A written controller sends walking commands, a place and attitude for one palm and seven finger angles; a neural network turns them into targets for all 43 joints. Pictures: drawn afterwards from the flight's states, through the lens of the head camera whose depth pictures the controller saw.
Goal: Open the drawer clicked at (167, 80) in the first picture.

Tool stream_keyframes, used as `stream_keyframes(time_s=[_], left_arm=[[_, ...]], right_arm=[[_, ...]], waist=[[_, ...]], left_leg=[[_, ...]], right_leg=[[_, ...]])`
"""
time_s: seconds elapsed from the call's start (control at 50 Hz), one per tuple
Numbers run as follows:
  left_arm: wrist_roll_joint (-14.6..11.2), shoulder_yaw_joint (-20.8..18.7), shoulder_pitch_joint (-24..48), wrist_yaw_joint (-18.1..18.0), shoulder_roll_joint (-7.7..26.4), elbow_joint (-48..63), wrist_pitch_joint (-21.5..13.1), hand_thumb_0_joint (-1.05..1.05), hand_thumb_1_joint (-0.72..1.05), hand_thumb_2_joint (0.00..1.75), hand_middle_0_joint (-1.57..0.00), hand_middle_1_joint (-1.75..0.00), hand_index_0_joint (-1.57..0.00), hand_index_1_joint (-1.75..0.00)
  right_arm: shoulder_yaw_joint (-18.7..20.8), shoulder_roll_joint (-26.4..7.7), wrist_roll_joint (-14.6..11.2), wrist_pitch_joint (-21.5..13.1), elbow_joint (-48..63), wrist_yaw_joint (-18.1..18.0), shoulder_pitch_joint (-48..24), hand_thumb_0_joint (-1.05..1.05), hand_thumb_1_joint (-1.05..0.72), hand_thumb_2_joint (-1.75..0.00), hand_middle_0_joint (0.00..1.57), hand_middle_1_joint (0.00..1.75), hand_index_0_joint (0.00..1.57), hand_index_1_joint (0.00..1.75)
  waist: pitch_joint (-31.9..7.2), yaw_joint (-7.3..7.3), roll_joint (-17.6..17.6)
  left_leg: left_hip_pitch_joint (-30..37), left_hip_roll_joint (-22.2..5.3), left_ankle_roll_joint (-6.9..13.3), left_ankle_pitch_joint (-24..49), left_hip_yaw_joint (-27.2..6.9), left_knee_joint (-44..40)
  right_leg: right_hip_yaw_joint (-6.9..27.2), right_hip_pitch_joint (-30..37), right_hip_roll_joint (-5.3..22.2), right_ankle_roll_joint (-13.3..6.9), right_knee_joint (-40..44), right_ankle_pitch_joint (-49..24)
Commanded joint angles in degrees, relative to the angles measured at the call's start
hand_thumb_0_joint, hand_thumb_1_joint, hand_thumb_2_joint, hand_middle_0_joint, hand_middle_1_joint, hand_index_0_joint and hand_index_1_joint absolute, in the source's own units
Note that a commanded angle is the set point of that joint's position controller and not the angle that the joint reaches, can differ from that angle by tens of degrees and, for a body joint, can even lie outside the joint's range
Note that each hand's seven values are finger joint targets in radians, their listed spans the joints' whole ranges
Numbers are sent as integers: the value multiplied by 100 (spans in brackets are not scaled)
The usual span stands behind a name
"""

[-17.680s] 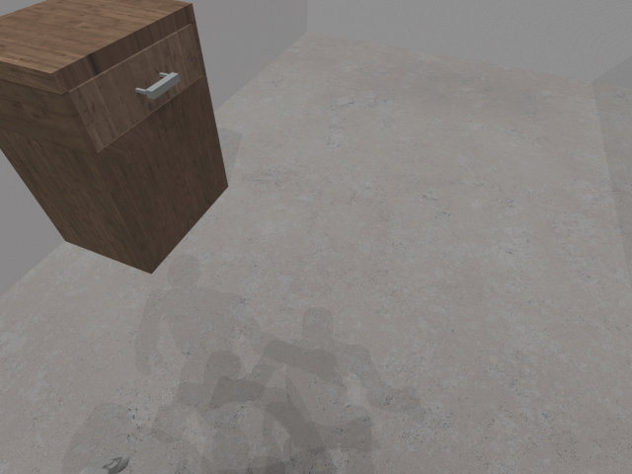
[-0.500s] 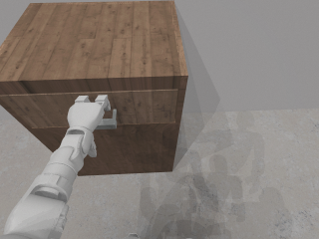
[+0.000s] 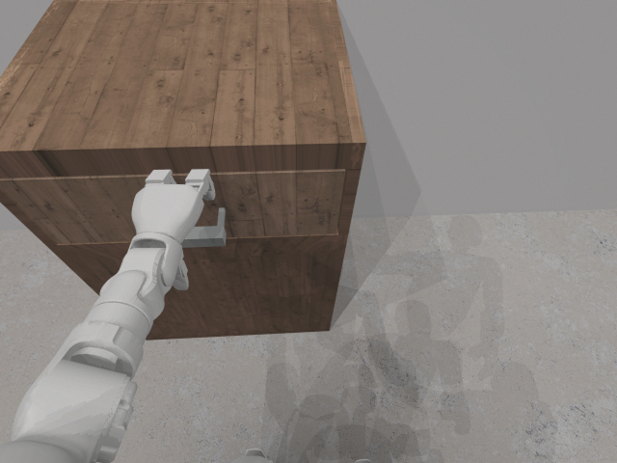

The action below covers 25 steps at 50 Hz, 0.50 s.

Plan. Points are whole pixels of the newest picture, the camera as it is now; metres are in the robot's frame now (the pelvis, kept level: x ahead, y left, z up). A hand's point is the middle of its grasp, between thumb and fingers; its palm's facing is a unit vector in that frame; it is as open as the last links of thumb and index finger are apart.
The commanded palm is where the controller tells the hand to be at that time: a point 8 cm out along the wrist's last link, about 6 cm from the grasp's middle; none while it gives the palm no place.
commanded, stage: move the hooked fingers above the handle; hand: left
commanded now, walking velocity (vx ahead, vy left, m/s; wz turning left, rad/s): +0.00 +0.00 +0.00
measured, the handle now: (186, 226) +0.50 +0.21 -0.06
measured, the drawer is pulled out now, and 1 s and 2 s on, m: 0.00 0.00 0.00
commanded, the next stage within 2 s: none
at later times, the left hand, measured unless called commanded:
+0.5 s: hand (189, 231) +0.44 +0.17 +0.00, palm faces -0.02 -0.06 -1.00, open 13.8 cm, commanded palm +0.41 +0.20 +0.05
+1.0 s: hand (192, 224) +0.46 +0.17 +0.00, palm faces +0.03 -0.07 -1.00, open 13.8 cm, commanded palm +0.42 +0.21 +0.05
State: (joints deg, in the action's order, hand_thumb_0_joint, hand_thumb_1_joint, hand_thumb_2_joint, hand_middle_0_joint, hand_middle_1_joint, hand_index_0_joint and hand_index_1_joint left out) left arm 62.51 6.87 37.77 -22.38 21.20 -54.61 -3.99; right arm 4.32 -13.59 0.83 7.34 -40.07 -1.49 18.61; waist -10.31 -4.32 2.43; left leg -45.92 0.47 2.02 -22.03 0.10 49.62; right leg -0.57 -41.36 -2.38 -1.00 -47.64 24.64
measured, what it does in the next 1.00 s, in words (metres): stands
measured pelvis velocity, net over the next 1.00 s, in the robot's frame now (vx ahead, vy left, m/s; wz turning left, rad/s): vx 0.01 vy -0.01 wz -0.02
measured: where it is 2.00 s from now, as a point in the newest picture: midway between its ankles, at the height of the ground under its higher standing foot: outside the picture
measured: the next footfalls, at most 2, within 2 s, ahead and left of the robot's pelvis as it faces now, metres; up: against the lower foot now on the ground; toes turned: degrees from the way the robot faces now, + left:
none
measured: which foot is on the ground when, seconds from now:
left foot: down 0.00-1.00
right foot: down 0.00-1.00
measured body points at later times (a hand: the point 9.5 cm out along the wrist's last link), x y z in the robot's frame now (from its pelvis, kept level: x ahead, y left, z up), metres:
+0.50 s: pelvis +0.01 -0.01 +0.00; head +0.08 -0.01 +0.45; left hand +0.43 +0.18 +0.06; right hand +0.07 -0.27 -0.13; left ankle +0.01 +0.10 -0.69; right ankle -0.03 -0.11 -0.69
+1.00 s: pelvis +0.01 -0.01 -0.01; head +0.10 -0.01 +0.44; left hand +0.45 +0.18 +0.05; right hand +0.07 -0.28 -0.14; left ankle +0.01 +0.10 -0.69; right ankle -0.03 -0.11 -0.69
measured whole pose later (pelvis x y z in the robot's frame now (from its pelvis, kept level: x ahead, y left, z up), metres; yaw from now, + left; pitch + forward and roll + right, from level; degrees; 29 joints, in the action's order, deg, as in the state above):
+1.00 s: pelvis +0.01 -0.01 -0.01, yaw -1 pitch +20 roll -1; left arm 64.3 2.7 35.8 -26.9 20.1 -53.0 -4.1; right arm 4.2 -14.0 1.3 8.4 -39.5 -0.8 16.0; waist -11.0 -4.4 3.0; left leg -47.9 -0.1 1.7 -24.0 0.9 51.7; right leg 0.2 -44.1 -2.9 -1.4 -50.4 26.6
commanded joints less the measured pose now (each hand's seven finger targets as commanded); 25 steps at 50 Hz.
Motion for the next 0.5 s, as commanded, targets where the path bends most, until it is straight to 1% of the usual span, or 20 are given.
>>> stream_keyframes(time_s=[0.0, 0.02, 0.04, 0.08, 0.1, 0.14, 0.16, 0.18, 0.2, 0.22, 0.24, 0.26, 0.28, 0.3, 0.32, 0.34, 0.38, 0.4, 0.42, 0.48], left_arm=[[116, -839, 1823, -561, 1265, 469, 250, 0, -50, 30, -30, -120, -30, -120], [175, -887, 1859, -647, 1395, 493, 368, 0, -50, 30, -30, -120, -30, -120], [186, -911, 1749, -714, 1380, 526, 493, 0, -50, 30, -30, -120, -30, -120], [242, -930, 1831, -794, 1440, 633, 677, 0, -50, 30, -30, -120, -30, -120], [242, -987, 1977, -789, 1512, 749, 714, 0, -50, 30, -30, -120, -30, -120], [177, -872, 1984, -707, 1410, 1038, 732, 0, -50, 30, -30, -120, -30, -120], [133, -887, 1943, -649, 1424, 1178, 699, 0, -50, 30, -30, -120, -30, -120], [84, -756, 2015, -576, 1302, 1383, 643, 0, -50, 30, -30, -120, -30, -120], [8, -596, 2133, -498, 1103, 1462, 579, 0, -50, 30, -30, -120, -30, -120], [-28, -456, 2213, -430, 970, 1556, 500, 0, -50, 30, -30, -120, -30, -120], [-36, -368, 2151, -368, 873, 1481, 446, 0, -50, 30, -30, -120, -30, -120], [-54, -165, 2269, -319, 673, 1542, 385, 0, -50, 30, -30, -120, -30, -120], [-76, -7, 2235, -274, 483, 1552, 343, 0, -50, 30, -30, -120, -30, -120], [-92, 49, 2360, -241, 429, 1576, 276, 0, -50, 30, -30, -120, -30, -120], [-52, -129, 2177, -237, 621, 1480, 244, 0, -50, 30, -30, -120, -30, -120], [-36, -61, 2159, -235, 563, 1442, 241, 0, -50, 30, -30, -120, -30, -120], [-10, -222, 1957, -284, 657, 1286, 246, 0, -50, 30, -30, -120, -30, -120], [3, -419, 1880, -320, 844, 1203, 263, 0, -50, 30, -30, -120, -30, -120], [52, -616, 1682, -378, 1054, 999, 326, 0, -50, 30, -30, -120, -30, -120], [128, -953, 1529, -522, 1507, 812, 512, 0, -50, 30, -30, -120, -30, -120]], right_arm=[[216, -841, 17, -56, 456, 63, 361, 0, -90, -90, 20, 30, 20, 30], [201, -859, 12, -24, 509, 79, 342, 0, -90, -90, 20, 30, 20, 30], [201, -849, 16, 0, 580, 97, 306, 0, -90, -90, 20, 30, 20, 30], [213, -869, 21, 44, 646, 97, 264, 0, -90, -90, 20, 30, 20, 30], [217, -872, 26, 46, 668, 91, 248, 0, -90, -90, 20, 30, 20, 30], [254, -863, -7, 47, 722, 72, 262, 0, -90, -90, 20, 30, 20, 30], [276, -860, -14, 45, 720, 45, 251, 0, -90, -90, 20, 30, 20, 30], [286, -852, -22, 33, 732, 17, 237, 0, -90, -90, 20, 30, 20, 30], [289, -838, -19, 18, 698, -7, 238, 0, -90, -90, 20, 30, 20, 30], [305, -835, -29, -14, 638, -28, 254, 0, -90, -90, 20, 30, 20, 30], [310, -826, -40, -26, 588, -51, 262, 0, -90, -90, 20, 30, 20, 30], [310, -816, -29, -49, 541, -63, 245, 0, -90, -90, 20, 30, 20, 30], [306, -792, -32, -73, 521, -59, 255, 0, -90, -90, 20, 30, 20, 30], [302, -779, -29, -88, 487, -59, 261, 0, -90, -90, 20, 30, 20, 30], [309, -788, -29, -83, 453, -59, 280, 0, -90, -90, 20, 30, 20, 30], [289, -786, -19, -68, 448, -49, 269, 0, -90, -90, 20, 30, 20, 30], [277, -768, -14, -46, 448, -14, 268, 0, -90, -90, 20, 30, 20, 30], [255, -782, -10, -28, 464, 2, 256, 0, -90, -90, 20, 30, 20, 30], [235, -786, -21, 6, 489, 13, 242, 0, -90, -90, 20, 30, 20, 30], [167, -802, -24, 62, 599, 5, 139, 0, -90, -90, 20, 30, 20, 30]], waist=[[-1696, 112, 204], [-1770, 136, 144], [-1921, 200, 118], [-2182, 183, -15], [-2325, 176, -7], [-2579, 132, -60], [-2648, 110, -174], [-2722, 55, -122], [-2655, -65, -158], [-2508, -133, -108], [-2288, -181, -193], [-2107, -263, -133], [-1964, -267, -22], [-1876, -310, 29], [-1850, -213, 92], [-1810, -217, 181], [-1789, -120, 66], [-1816, -9, 151], [-1782, 51, 11], [-1703, 193, -230]], left_leg=[[1766, 31, 13, 1919, -101, -341], [1657, 44, 18, 1974, -65, -322], [1633, 64, 23, 2047, -9, -312], [1671, 61, 32, 2194, 39, -274], [1713, 58, 39, 2306, 30, -253], [1960, 46, 60, 2442, 75, -268], [2050, 39, 75, 2493, 83, -274], [2163, 40, 81, 2512, 75, -280], [2239, 25, 89, 2514, 21, -281], [2337, 3, 100, 2453, 16, -293], [2335, -4, 102, 2377, -21, -313], [2372, -15, 104, 2308, -34, -334], [2425, -17, 92, 2252, -68, -367], [2490, -29, 94, 2312, -88, -375], [2505, -27, 75, 2327, -102, -379], [2524, -26, 61, 2318, -126, -379], [2361, 8, 61, 2276, -97, -374], [2262, 26, 48, 2355, -78, -393], [2069, 53, 60, 2254, -31, -392], [1529, 122, 91, 2018, 97, -429]], right_leg=[[-133, -26, -182, -240, 372, -1510], [-108, 93, -183, -231, 318, -1638], [-98, 258, -188, -222, 301, -1783], [-63, 463, -185, -192, 290, -2045], [-48, 558, -181, -184, 264, -2165], [0, 796, -176, -141, 339, -2413], [23, 922, -169, -120, 391, -2518], [46, 953, -158, -105, 432, -2552], [31, 867, -158, -100, 461, -2506], [40, 731, -157, -87, 520, -2416], [22, 613, -159, -90, 557, -2284], [20, 473, -150, -87, 606, -2179], [-16, 345, -153, -103, 633, -2032], [-23, 264, -147, -120, 658, -1991], [-27, 232, -155, -135, 633, -1966], [-46, 154, -154, -150, 616, -1913], [-52, 261, -154, -169, 600, -1958], [-50, 366, -158, -194, 555, -2052], [-29, 474, -158, -182, 543, -2092], [59, 874, -123, -165, 526, -2250]])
